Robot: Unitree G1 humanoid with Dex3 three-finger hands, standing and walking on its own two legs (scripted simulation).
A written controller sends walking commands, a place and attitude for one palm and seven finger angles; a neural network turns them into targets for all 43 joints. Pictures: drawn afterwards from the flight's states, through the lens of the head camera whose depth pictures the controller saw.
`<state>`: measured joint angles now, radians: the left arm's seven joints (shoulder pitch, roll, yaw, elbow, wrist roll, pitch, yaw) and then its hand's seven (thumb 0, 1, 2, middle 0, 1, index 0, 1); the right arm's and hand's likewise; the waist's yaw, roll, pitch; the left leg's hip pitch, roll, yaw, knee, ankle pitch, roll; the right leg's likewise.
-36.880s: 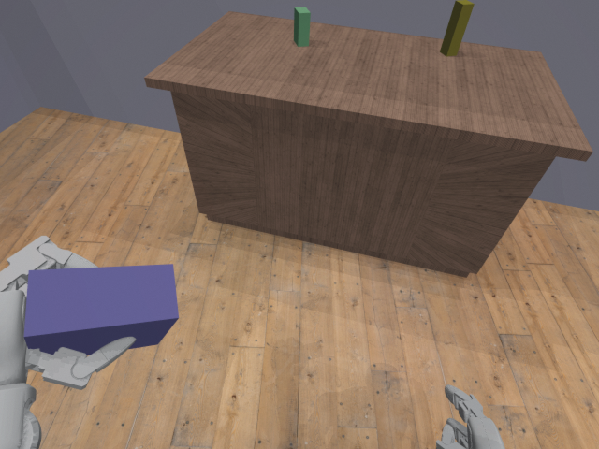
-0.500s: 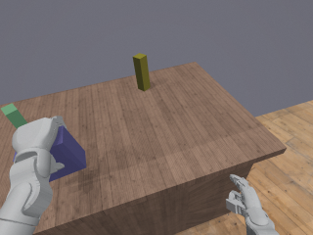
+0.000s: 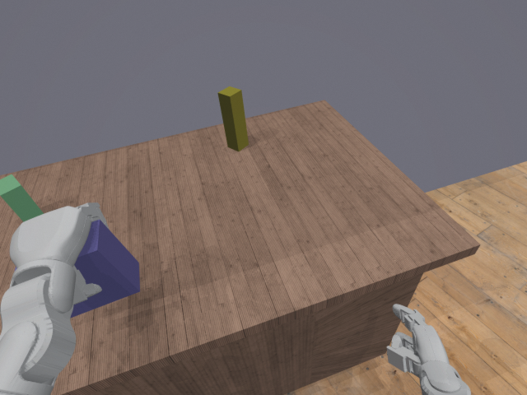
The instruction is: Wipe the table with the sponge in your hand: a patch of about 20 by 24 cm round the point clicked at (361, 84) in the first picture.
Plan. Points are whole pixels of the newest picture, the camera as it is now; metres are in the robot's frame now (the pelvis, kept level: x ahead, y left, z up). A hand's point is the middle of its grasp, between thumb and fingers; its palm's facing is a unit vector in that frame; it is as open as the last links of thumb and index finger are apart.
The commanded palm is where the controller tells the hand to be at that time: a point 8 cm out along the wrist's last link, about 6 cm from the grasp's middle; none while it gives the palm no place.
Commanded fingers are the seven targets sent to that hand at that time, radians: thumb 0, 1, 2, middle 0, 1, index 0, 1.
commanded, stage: bring the sponge back beside the body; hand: left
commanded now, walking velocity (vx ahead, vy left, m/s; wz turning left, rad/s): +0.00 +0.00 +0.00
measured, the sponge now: (91, 277) +0.23 +0.31 +0.08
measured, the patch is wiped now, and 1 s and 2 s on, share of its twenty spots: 1.00 1.00 1.00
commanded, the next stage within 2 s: step back with the hand held close in 1.32 s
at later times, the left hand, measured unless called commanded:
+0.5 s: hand (73, 283) +0.20 +0.30 +0.12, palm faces +0.09 -0.13 -0.99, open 9.6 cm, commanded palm +0.16 +0.29 +0.19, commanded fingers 0.00 0.10 1.30 -1.20 -1.60 -1.20 -1.60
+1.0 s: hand (75, 308) +0.17 +0.28 +0.11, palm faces +0.11 -0.16 -0.98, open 9.6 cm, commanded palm +0.14 +0.28 +0.18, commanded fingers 0.00 0.10 1.30 -1.20 -1.60 -1.20 -1.60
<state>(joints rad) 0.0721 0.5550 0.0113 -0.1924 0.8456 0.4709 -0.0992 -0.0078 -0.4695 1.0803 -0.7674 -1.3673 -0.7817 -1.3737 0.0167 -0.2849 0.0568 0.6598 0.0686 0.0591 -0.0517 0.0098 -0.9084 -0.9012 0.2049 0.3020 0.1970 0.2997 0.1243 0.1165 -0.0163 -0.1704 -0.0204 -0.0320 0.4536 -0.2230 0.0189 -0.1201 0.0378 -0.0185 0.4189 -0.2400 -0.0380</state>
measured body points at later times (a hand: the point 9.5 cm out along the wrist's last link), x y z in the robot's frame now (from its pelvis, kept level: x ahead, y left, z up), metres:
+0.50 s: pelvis -0.01 +0.00 +0.00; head -0.04 -0.04 +0.45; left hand +0.19 +0.30 +0.17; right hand +0.26 -0.18 -0.06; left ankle +0.02 +0.11 -0.74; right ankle +0.00 -0.10 -0.74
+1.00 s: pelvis -0.02 +0.00 +0.00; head -0.06 -0.04 +0.44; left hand +0.16 +0.29 +0.16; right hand +0.25 -0.19 -0.05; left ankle +0.02 +0.11 -0.74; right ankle -0.01 -0.10 -0.74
